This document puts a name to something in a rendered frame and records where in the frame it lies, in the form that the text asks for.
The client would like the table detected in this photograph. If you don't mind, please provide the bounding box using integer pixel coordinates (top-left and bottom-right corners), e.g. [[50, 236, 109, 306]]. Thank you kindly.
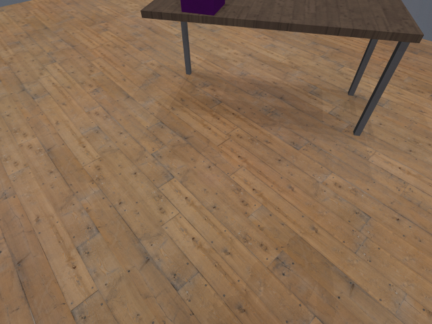
[[140, 0, 424, 136]]

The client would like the carton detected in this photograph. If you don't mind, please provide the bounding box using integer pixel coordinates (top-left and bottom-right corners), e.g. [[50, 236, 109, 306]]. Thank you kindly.
[[180, 0, 225, 16]]

